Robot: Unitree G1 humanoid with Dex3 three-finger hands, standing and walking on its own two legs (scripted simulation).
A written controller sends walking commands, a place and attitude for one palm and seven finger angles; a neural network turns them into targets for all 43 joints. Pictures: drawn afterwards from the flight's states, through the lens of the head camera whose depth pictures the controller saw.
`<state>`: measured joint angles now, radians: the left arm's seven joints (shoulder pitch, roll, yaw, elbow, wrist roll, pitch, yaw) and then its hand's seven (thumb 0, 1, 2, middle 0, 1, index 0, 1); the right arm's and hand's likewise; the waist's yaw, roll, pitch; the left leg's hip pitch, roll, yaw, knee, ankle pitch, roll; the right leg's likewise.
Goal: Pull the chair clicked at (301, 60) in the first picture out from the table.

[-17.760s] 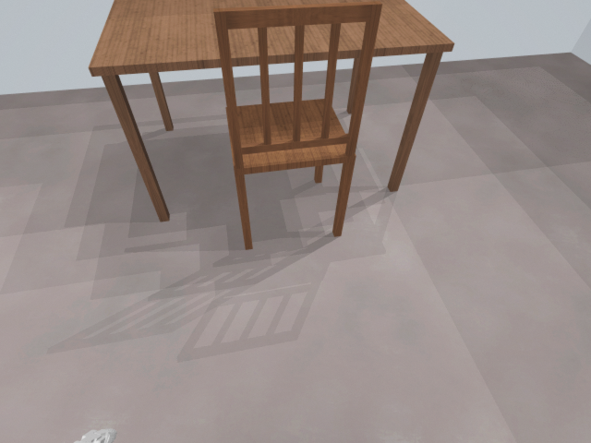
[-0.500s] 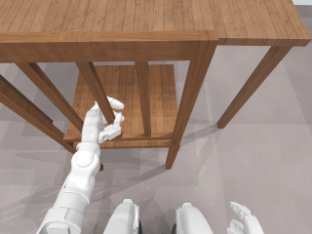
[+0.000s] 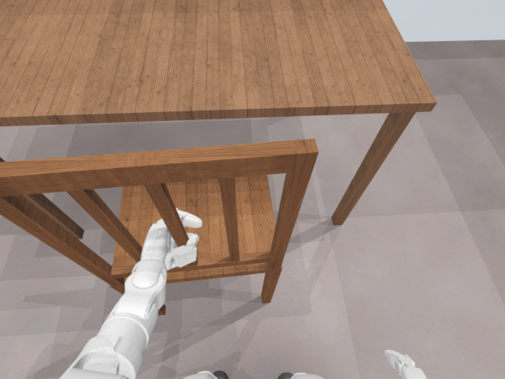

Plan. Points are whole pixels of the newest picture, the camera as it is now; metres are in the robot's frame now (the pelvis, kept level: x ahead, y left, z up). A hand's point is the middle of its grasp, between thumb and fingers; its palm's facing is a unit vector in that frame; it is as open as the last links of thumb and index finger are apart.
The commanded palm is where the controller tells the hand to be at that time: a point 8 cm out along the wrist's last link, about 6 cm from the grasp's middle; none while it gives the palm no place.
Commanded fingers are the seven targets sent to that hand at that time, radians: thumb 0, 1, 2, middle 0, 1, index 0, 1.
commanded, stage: step backward, pulling the chair out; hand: left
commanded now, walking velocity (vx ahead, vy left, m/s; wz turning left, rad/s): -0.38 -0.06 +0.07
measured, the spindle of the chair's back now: (178, 231) +0.36 +0.13 -0.05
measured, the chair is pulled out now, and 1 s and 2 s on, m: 0.09 0.21 0.32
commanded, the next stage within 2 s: none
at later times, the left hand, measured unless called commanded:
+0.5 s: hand (192, 301) +0.24 +0.10 -0.08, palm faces -0.06 -0.99 -0.13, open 5.3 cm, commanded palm +0.25 +0.15 -0.07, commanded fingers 0.00 0.90 0.90 -0.50 -1.45 -0.50 -1.45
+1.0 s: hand (188, 320) +0.21 +0.11 -0.08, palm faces -0.05 -0.99 -0.16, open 5.3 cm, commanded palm +0.19 +0.16 -0.07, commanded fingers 0.00 0.90 0.90 -0.50 -1.45 -0.50 -1.45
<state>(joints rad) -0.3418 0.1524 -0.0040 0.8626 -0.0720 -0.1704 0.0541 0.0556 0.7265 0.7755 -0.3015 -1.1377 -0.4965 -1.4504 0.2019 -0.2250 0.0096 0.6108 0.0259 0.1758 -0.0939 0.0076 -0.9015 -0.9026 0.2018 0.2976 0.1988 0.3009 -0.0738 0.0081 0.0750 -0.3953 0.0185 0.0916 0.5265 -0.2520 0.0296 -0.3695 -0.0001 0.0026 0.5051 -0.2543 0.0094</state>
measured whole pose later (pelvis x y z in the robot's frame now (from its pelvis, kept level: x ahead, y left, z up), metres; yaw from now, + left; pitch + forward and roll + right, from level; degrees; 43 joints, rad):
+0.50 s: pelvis -0.07 +0.00 +0.00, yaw +1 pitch +3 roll +0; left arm -0.35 0.11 -0.08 0.96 -0.07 -0.21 0.08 0.05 0.70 0.78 -0.31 -1.14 -0.50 -1.45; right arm 0.21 -0.27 0.00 0.70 0.04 0.05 -0.14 0.01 -0.90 -0.90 0.20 0.30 0.20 0.30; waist -0.04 0.02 0.10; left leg -0.40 0.01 0.08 0.48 -0.13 0.04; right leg -0.41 -0.01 -0.02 0.54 -0.26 0.00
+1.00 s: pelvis -0.12 +0.00 -0.01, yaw +4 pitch +4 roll +2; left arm -0.41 0.11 -0.07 0.83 -0.04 -0.09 0.10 0.05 0.69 0.77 -0.29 -1.21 -0.50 -1.45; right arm 0.16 -0.28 -0.02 0.70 0.03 0.05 -0.12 0.01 -0.90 -0.90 0.20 0.30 0.20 0.30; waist -0.06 -0.02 0.15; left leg -0.27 0.02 -0.02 0.52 -0.31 -0.07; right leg -0.50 -0.10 -0.04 0.53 -0.08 0.03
